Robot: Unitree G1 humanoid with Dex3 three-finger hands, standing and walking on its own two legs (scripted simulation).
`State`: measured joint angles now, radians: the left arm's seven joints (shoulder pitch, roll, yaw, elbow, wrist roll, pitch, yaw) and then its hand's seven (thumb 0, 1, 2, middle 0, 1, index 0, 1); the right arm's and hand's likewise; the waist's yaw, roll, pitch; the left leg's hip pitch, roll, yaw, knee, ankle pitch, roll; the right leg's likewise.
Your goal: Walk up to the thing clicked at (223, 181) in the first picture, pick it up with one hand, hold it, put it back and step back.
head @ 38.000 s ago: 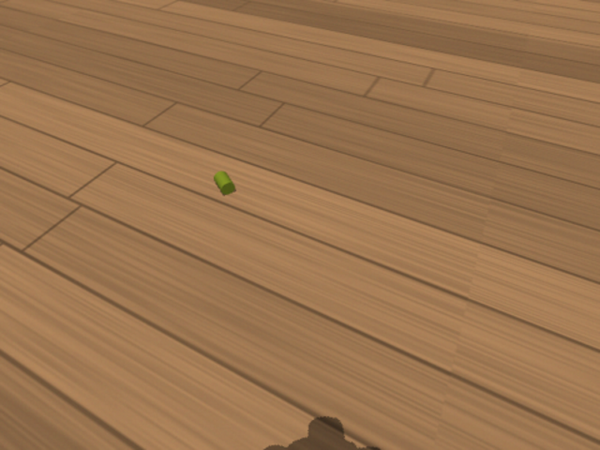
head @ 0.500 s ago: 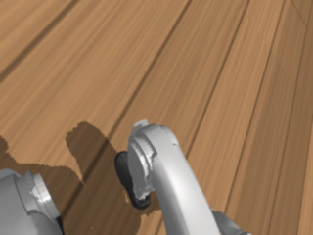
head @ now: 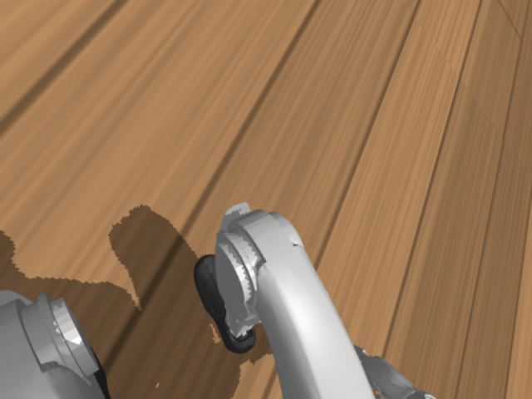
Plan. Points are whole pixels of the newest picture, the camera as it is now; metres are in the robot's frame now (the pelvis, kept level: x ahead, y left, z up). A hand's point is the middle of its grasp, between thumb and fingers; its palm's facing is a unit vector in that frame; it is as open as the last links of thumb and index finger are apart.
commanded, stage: settle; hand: left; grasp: from above
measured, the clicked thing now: out of the picture +0.48 +0.36 -0.27
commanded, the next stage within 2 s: lift in 0.96 s
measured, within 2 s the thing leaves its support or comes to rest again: leaves its support in 0.36 s
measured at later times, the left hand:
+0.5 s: hand out of the picture +0.47 +0.37 -0.22, palm faces -0.38 -0.14 -0.92, open 9.8 cm
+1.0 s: hand out of the picture +0.45 +0.36 -0.13, palm faces -0.45 -0.12 -0.88, open 9.7 cm
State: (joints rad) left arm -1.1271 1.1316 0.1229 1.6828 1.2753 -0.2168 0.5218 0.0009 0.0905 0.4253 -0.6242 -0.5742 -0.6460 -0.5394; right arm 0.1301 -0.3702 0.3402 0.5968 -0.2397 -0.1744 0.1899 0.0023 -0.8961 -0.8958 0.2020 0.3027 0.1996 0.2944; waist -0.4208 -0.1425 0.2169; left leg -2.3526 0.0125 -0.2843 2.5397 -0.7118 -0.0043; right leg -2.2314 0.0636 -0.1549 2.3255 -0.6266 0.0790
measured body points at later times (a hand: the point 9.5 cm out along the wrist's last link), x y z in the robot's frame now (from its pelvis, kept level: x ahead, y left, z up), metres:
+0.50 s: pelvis +0.01 +0.00 +0.00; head +0.28 +0.14 +0.33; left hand +0.49 +0.37 -0.17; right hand +0.06 -0.26 -0.04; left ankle +0.06 +0.13 -0.28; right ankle +0.13 -0.13 -0.27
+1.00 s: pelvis +0.00 -0.01 +0.02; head +0.24 +0.11 +0.38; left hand +0.47 +0.36 -0.08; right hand +0.09 -0.27 -0.06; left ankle +0.06 +0.13 -0.28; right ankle +0.13 -0.13 -0.27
